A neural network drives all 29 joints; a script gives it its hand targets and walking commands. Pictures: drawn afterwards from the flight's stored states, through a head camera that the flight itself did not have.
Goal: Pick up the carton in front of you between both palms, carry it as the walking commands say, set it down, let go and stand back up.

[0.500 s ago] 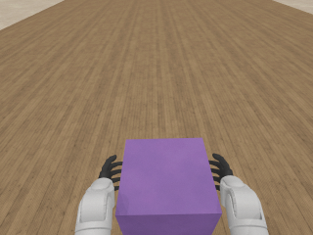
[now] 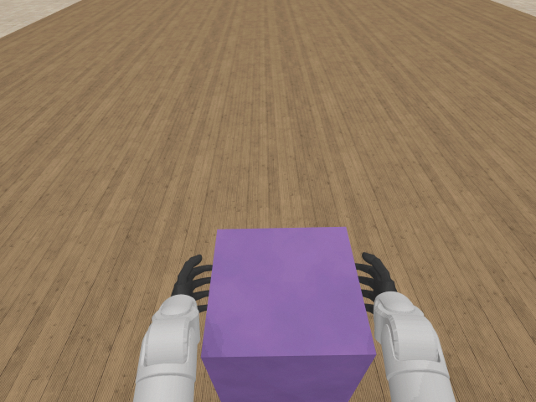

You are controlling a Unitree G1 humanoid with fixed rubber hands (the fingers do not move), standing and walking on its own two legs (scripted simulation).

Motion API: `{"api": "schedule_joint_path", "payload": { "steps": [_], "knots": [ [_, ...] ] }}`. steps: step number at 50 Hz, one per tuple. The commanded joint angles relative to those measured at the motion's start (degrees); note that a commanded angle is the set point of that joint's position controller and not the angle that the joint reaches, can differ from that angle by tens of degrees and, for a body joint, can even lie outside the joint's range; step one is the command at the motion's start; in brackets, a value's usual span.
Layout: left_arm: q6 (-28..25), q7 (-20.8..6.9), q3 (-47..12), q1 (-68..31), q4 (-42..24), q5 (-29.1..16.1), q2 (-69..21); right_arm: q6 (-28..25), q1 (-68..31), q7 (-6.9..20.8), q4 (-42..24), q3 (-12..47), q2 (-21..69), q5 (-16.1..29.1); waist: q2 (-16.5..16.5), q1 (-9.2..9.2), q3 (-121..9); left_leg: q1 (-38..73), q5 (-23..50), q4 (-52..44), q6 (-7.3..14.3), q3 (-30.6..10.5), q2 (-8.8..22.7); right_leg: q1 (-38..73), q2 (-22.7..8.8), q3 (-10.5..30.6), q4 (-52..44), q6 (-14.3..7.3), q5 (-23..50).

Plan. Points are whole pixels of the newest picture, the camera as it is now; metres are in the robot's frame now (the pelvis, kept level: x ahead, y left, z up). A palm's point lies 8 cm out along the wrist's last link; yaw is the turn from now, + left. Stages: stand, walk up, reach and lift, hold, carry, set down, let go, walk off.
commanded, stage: carry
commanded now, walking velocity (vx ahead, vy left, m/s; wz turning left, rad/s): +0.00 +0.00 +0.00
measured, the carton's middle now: (283, 321) +0.30 +0.00 -0.04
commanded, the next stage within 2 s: hold in 0.38 s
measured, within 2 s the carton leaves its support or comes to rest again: neither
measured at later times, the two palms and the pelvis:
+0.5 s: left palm (195, 308) +0.28 +0.13 +0.04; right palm (399, 312) +0.27 -0.17 +0.04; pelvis -0.01 +0.00 +0.01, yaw -6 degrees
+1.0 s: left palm (197, 288) +0.31 +0.13 +0.05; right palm (400, 317) +0.26 -0.16 +0.05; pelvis +0.00 +0.04 +0.01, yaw -11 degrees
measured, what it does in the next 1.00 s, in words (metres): stands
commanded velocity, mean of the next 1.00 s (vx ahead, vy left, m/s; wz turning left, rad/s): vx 0.00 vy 0.00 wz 0.00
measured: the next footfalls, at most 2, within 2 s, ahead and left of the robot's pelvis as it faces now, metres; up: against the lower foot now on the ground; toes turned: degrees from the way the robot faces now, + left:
none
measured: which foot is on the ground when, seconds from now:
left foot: down 0.00-1.00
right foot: down 0.00-1.00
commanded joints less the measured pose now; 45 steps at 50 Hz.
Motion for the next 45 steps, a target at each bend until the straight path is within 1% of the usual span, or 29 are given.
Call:
{"api": "schedule_joint_path", "payload": {
  "steps": [1, 9, 19, 20, 21, 22, 23, 24, 25, 26, 27, 29, 30, 32, 35, 41, 45],
  "knots": [
    [-1.71, -12.59, -32.19, -26.78, -3.48, -14.36, -50.87, -2.15, -27.75, 12.07, -3.96, 31.82, 50.69, 14.21, 0.38, -0.05, -12.98, 12.70, 7.67, -2.40, 0.23, -6.11, 4.42, -4.54, -5.82, 5.46, -7.51, -0.89, 9.21],
    [-1.55, -12.50, -31.75, -25.96, -3.03, -14.06, -50.45, -1.96, -27.05, 11.97, -3.55, 31.53, 50.26, 13.97, 0.30, -0.03, -13.53, 12.67, 9.09, -2.05, 0.15, -5.87, 4.48, -4.31, -5.80, 5.48, -6.93, -0.95, 10.87],
    [-1.57, -12.58, -31.67, -26.27, -2.96, -14.10, -50.57, -1.90, -27.16, 11.98, -3.35, 31.27, 50.33, 13.90, 0.26, -0.02, -13.27, 12.38, 9.07, -1.95, -0.06, -5.66, 4.48, -4.65, -5.86, 5.60, -6.83, -1.03, 11.42],
    [-1.81, -12.77, -30.66, -21.01, -5.22, -13.86, -51.61, -2.96, -23.68, 12.41, -0.92, 29.25, 52.44, 12.55, -9.74, 0.47, -2.04, 36.40, 13.59, -0.87, 1.06, -13.68, -11.66, -17.48, 3.43, 17.16, -14.79, -2.02, 22.51],
    [-2.74, -13.02, -31.77, -23.67, -8.14, -13.68, -49.31, -4.91, -22.39, 11.85, -0.17, 27.91, 50.71, 11.09, -8.86, -1.09, -4.04, 37.28, 15.65, -1.08, 0.54, -15.00, -10.85, -15.26, 3.11, 18.46, -15.49, -2.33, 22.12],
    [-2.98, -13.22, -32.80, -25.07, -7.77, -14.21, -49.76, -5.84, -22.52, 11.26, -0.69, 27.36, 50.83, 10.94, -6.77, -1.17, -4.66, 35.42, 17.80, -1.54, 0.01, -14.94, -11.19, -11.43, 3.72, 18.15, -14.60, -1.89, 26.14],
    [-3.22, -13.75, -33.73, -25.68, -8.00, -15.29, -48.64, -6.34, -20.88, 10.58, -0.23, 26.47, 50.04, 10.23, -5.66, -2.28, -6.14, 32.82, 16.66, -3.01, -0.82, -14.88, -11.11, -5.63, 4.47, 17.53, -14.79, -1.77, 24.85],
    [-3.46, -14.03, -34.84, -26.76, -8.34, -15.68, -48.99, -6.60, -21.22, 10.44, -0.38, 26.29, 49.74, 9.96, -3.28, -2.31, -7.00, 30.37, 16.64, -4.14, -1.48, -14.43, -11.32, -1.06, 5.29, 16.92, -14.34, -1.27, 26.78],
    [-3.62, -13.88, -35.50, -26.24, -8.12, -15.49, -49.57, -6.76, -22.39, 10.44, -0.56, 27.02, 50.51, 10.76, -2.15, -2.37, -7.97, 31.84, 15.87, -4.49, -1.79, -13.63, -11.37, -0.76, 5.56, 16.75, -14.96, -1.03, 26.84],
    [-3.81, -13.87, -34.95, -26.09, -7.45, -14.99, -49.74, -6.84, -23.35, 10.61, -0.24, 27.74, 50.79, 10.93, -2.28, -1.44, -7.45, 31.08, 13.23, -5.14, -1.84, -13.43, -11.51, -0.13, 5.58, 16.56, -15.45, -0.82, 23.92],
    [-4.03, -13.44, -34.62, -25.49, -6.75, -13.97, -50.77, -7.07, -25.60, 11.09, -0.87, 29.18, 51.63, 12.17, -1.21, -0.49, -7.13, 32.66, 11.60, -5.19, -1.67, -13.22, -11.87, -2.46, 5.30, 16.32, -15.78, -0.85, 22.09],
    [-4.22, -12.60, -33.19, -23.35, -5.45, -12.52, -51.12, -7.17, -27.55, 12.12, -1.32, 30.91, 52.04, 13.62, -0.51, 1.53, -6.63, 33.44, 10.86, -5.55, -1.17, -13.38, -11.87, -4.20, 5.43, 15.96, -15.56, -0.57, 20.53],
    [-4.22, -12.31, -32.56, -22.70, -4.93, -11.87, -51.02, -7.05, -28.16, 12.59, -1.32, 31.31, 51.84, 14.03, -0.41, 2.26, -6.42, 33.41, 10.45, -5.86, -1.08, -13.37, -11.78, -4.35, 5.58, 15.79, -15.50, -0.44, 19.68],
    [-4.12, -12.13, -31.52, -22.40, -3.48, -11.05, -51.28, -6.80, -29.08, 13.33, -0.83, 31.52, 51.49, 14.23, -0.21, 2.72, -5.94, 33.91, 9.15, -6.61, -1.10, -13.32, -11.66, -5.08, 5.96, 15.31, -15.57, -0.06, 17.83],
    [-4.01, -12.44, -31.27, -22.93, -2.07, -10.96, -52.05, -6.67, -29.53, 13.91, 0.10, 30.97, 51.52, 13.99, -0.25, 2.29, -5.52, 35.93, 8.38, -7.29, -1.29, -13.51, -11.16, -7.27, 6.30, 15.08, -16.23, -0.29, 15.14],
    [-3.94, -13.72, -32.16, -25.61, -1.46, -12.00, -53.06, -6.62, -28.61, 13.97, 1.62, 28.69, 52.25, 12.43, -0.37, 0.03, -6.96, 39.61, 9.01, -7.93, -1.95, -13.88, -10.22, -9.77, 7.04, 14.97, -17.35, -1.00, 12.79],
    [-3.84, -14.40, -32.45, -26.98, -1.18, -12.45, -53.58, -6.61, -28.31, 14.20, 2.63, 27.30, 52.72, 11.60, 0.26, -0.68, -7.69, 39.74, 7.78, -8.72, -2.43, -14.40, -9.64, -9.71, 7.57, 14.72, -17.49, -1.33, 11.18]
  ]
}}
